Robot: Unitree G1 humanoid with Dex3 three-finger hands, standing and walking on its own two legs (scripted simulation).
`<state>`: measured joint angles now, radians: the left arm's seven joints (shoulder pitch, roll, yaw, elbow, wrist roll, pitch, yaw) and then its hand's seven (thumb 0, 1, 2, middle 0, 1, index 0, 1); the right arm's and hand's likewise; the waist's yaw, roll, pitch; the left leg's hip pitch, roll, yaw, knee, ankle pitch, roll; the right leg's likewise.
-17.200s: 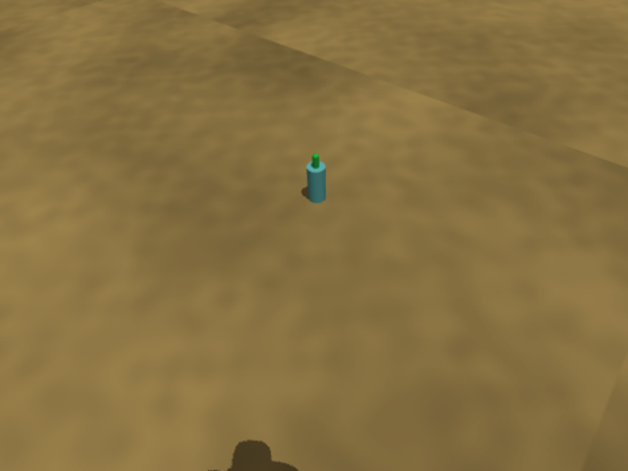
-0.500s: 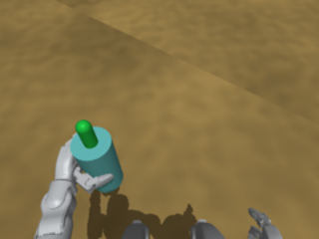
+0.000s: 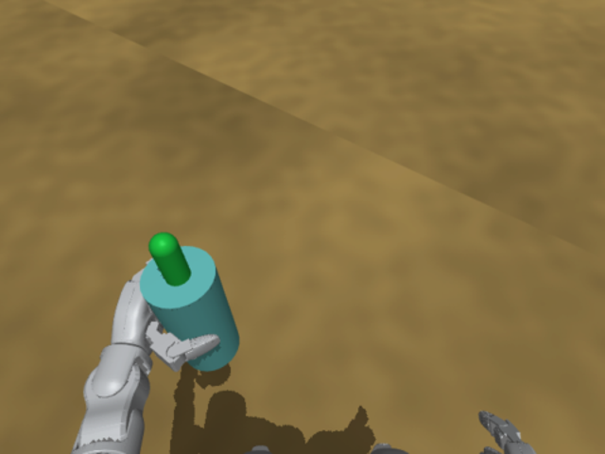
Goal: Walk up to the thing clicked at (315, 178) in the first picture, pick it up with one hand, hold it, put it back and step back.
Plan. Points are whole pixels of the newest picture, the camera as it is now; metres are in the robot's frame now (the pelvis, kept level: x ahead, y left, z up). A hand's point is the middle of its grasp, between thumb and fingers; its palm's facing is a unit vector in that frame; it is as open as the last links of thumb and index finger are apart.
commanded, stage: lift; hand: left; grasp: from the side
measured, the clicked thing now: (191, 301) +0.32 +0.17 +0.04
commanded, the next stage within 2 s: hold in 0.04 s
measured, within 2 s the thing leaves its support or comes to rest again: neither
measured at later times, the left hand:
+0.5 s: hand (193, 302) +0.31 +0.16 +0.04, palm faces -0.04 -1.00 -0.01, open 11.5 cm
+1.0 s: hand (188, 309) +0.30 +0.17 +0.04, palm faces -0.03 -1.00 -0.02, open 11.5 cm
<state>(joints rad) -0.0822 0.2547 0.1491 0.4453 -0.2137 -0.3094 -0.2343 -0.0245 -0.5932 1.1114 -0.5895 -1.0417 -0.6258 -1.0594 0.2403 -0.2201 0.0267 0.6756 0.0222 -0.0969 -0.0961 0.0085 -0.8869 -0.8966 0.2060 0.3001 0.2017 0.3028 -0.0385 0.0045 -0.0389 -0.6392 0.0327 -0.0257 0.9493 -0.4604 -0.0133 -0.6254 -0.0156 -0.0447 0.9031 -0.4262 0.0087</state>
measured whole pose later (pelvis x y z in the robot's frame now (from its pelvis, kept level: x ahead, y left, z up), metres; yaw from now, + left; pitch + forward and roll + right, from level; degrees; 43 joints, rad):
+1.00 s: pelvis +0.00 +0.00 +0.02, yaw +0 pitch +4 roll -1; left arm -0.04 0.23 0.13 0.41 -0.19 -0.31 -0.20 -0.02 -0.59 1.10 -0.60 -1.03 -0.63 -1.05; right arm 0.22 -0.21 0.02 0.68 0.02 -0.10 -0.09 0.01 -0.90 -0.90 0.21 0.30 0.20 0.30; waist -0.03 0.00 0.00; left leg -0.49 0.03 -0.02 0.83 -0.41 -0.01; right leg -0.48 -0.02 -0.04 0.79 -0.38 0.01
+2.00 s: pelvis +0.00 +0.00 +0.02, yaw +0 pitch +4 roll -1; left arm -0.02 0.21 0.11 0.40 -0.19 -0.31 -0.18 -0.02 -0.58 1.10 -0.59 -1.04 -0.62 -1.06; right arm 0.23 -0.22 0.01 0.69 0.02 -0.12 -0.06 0.01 -0.90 -0.90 0.20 0.30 0.20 0.30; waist -0.03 0.01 0.00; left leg -0.48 0.03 -0.02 0.82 -0.40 -0.01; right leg -0.47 -0.02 -0.04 0.77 -0.37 0.01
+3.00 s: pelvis +0.00 +0.00 +0.02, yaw +0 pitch +5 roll -1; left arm -0.03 0.21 0.12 0.43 -0.18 -0.33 -0.18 -0.02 -0.56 1.05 -0.60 -1.01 -0.64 -1.02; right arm 0.22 -0.21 0.01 0.69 0.02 -0.12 -0.06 0.01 -0.88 -0.90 0.20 0.30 0.20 0.30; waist -0.03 0.00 -0.01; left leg -0.50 0.03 -0.02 0.83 -0.41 -0.01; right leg -0.49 -0.02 -0.04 0.79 -0.38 0.01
